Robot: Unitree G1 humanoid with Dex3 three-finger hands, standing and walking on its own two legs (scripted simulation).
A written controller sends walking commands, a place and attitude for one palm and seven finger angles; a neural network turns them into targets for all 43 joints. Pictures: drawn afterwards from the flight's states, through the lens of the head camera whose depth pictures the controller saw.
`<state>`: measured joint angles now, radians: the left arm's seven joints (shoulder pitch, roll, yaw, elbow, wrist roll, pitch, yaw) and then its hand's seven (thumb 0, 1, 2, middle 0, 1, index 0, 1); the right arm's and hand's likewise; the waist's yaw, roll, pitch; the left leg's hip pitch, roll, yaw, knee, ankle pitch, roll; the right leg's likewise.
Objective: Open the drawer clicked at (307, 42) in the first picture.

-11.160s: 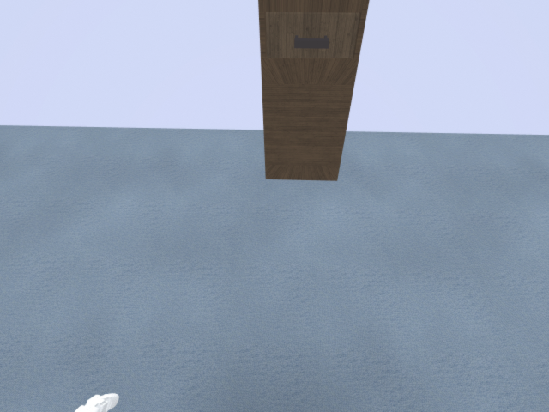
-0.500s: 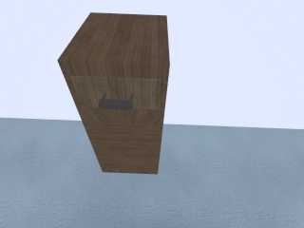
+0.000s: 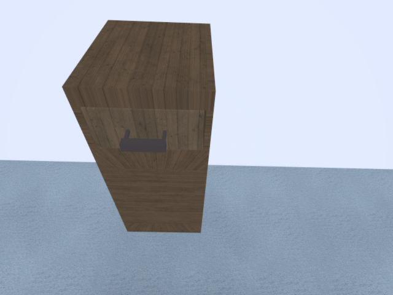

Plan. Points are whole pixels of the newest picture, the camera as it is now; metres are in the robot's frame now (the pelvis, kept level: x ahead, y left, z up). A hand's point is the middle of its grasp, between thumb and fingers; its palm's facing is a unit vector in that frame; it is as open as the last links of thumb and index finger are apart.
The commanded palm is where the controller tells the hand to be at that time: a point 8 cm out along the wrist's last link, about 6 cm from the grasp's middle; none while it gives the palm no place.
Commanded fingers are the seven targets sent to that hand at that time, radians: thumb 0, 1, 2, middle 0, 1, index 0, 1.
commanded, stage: raise the hand with hooked fingers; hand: left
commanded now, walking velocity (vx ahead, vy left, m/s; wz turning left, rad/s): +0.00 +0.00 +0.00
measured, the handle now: (144, 139) +0.53 +0.18 -0.02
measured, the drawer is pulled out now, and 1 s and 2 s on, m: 0.00 0.00 0.00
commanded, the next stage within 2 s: move the hooked fingers above the handle in 1.98 s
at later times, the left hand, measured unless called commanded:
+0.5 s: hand (125, 278) +0.17 +0.16 -0.07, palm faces -0.11 -0.26 -0.96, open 8.6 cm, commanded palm +0.15 +0.20 -0.01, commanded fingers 0.00 0.39 0.68 -0.24 -0.63 -0.24 -0.63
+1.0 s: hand (124, 216) +0.27 +0.17 +0.00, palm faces -0.02 -0.08 -1.00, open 11.6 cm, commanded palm +0.25 +0.19 +0.07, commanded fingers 0.00 -0.20 0.43 -0.28 -1.00 -0.28 -1.00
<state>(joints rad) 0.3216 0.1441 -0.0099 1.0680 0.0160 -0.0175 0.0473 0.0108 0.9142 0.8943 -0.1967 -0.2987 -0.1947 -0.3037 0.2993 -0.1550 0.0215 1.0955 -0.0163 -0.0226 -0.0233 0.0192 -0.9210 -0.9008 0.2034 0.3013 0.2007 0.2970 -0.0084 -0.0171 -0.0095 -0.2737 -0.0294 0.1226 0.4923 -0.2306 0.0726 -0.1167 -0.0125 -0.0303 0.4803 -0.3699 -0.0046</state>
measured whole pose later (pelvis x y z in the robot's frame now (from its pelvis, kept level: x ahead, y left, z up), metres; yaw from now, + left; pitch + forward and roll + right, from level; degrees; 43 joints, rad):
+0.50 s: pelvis -0.01 -0.04 -0.03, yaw -1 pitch +9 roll +3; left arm 0.39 0.25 -0.15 0.11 1.02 0.00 0.39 0.01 0.61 0.77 -0.22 -0.49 -0.22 -0.49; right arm 0.10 -0.24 -0.01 0.56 -0.03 0.04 0.01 0.01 -0.90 -0.90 0.20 0.30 0.20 0.30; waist 0.08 -0.03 -0.13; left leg -0.58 -0.02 0.12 0.74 -0.32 0.03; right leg -0.57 0.04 0.00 0.85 -0.43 -0.09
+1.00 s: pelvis +0.03 -0.05 -0.02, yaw -5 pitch +10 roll +3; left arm 0.34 0.39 -0.04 -0.05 0.98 0.00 0.32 0.00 0.02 0.52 -0.28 -0.86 -0.28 -0.87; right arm 0.11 -0.24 0.01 0.60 -0.04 0.11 -0.02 0.01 -0.90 -0.90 0.21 0.30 0.20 0.30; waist 0.07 0.03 -0.12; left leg -0.51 -0.06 -0.04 0.71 -0.35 0.01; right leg -0.49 0.10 0.07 0.77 -0.44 -0.10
